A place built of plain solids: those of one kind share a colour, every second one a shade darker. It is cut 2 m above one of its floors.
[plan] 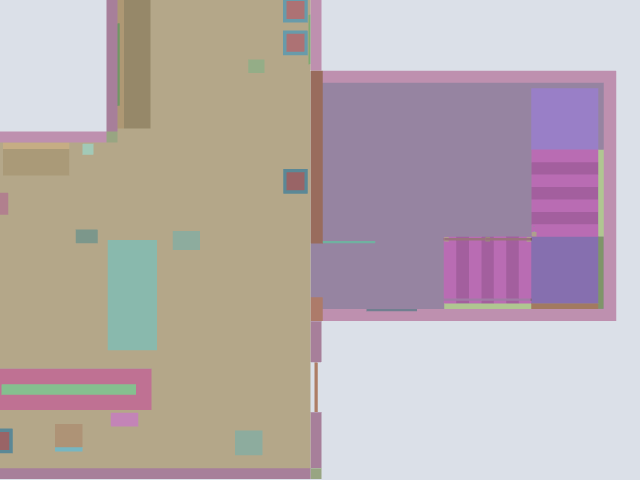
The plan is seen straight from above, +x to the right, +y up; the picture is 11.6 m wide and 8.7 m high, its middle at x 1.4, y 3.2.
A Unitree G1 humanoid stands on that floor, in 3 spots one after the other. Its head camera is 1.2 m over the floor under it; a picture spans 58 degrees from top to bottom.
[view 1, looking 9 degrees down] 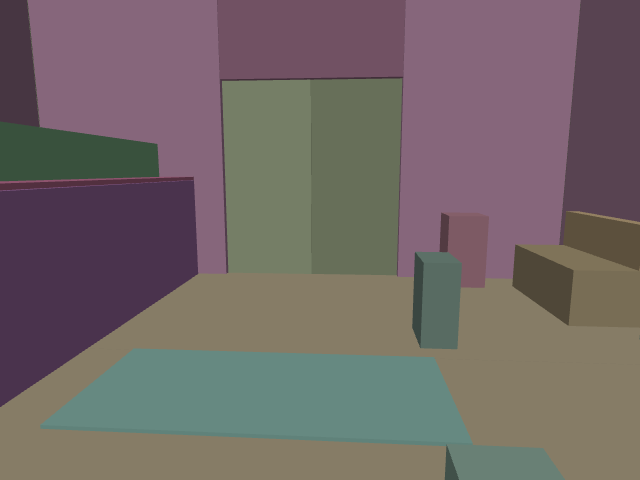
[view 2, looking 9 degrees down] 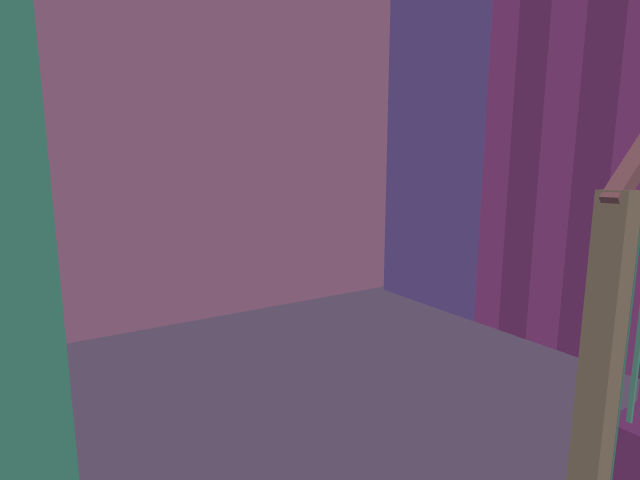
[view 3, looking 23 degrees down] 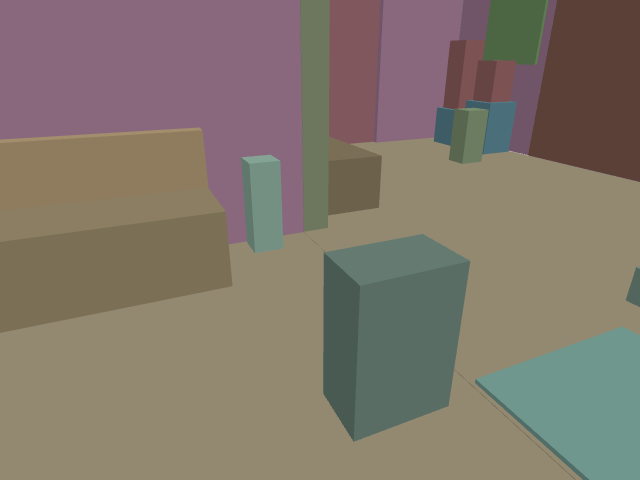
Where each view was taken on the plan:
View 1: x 0.23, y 2.65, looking -176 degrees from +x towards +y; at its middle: lobby_entrance_leaf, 5.05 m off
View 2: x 2.40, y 2.65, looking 58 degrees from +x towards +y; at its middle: wall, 4.06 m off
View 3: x -3.57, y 2.20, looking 66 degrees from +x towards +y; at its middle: lobby_floor_slab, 3.07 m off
